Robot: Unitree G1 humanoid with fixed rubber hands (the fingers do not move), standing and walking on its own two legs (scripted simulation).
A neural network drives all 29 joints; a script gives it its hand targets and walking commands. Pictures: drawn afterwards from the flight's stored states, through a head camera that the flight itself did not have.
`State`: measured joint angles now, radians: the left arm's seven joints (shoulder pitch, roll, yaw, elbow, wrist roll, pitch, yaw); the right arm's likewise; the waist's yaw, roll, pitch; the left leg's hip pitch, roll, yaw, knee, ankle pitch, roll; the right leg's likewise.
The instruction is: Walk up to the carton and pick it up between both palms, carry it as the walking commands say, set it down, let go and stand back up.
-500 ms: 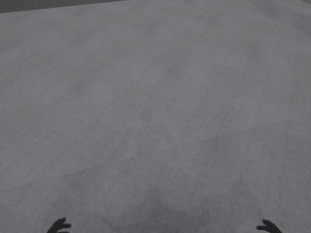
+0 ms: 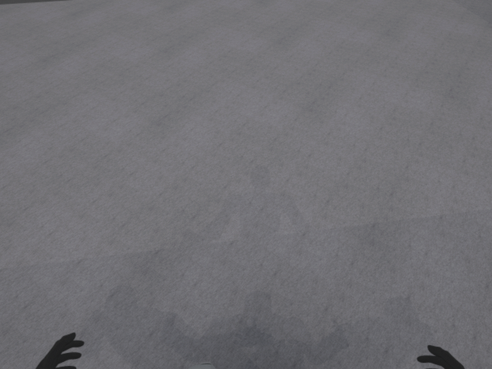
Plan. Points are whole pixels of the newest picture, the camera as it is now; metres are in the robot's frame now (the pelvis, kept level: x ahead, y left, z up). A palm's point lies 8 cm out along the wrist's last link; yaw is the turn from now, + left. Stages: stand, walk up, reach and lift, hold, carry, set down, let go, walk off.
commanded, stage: walk up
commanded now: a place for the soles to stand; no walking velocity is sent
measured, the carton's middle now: out of the picture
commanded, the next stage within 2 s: none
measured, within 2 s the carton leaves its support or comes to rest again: neither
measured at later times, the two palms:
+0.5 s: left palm out of the picture +0.00 +0.49 -0.05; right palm (295, 224) +0.40 -0.10 -0.06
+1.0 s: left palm out of the picture +0.04 +0.57 -0.04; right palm (183, 171) +0.59 +0.15 -0.08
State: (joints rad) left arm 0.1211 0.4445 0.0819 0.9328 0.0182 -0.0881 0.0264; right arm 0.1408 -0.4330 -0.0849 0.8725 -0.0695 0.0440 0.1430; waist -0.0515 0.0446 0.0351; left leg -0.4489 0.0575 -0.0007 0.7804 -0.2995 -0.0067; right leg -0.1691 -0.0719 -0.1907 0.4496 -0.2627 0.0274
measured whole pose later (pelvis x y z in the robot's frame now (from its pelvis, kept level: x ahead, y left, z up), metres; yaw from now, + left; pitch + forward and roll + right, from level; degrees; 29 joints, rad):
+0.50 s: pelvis +0.11 +0.12 +0.00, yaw +25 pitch +1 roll -1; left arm 0.31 0.53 0.13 0.87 0.03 -0.12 0.01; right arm 0.12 -0.49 -0.12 0.71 -0.03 0.03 0.19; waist 0.03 0.05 -0.01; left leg -0.52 0.07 0.02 0.74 -0.29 -0.02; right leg -0.10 -0.16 -0.28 0.46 -0.34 0.08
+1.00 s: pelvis +0.26 +0.27 +0.00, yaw +46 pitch +0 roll +0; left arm 0.32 0.50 0.09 0.82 0.02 -0.15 0.00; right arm 0.16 -0.48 -0.10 0.77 -0.03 -0.02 0.16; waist 0.03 0.07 -0.01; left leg -0.56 0.04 -0.01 0.93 -0.29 -0.03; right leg -0.20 -0.14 -0.23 0.56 -0.33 0.03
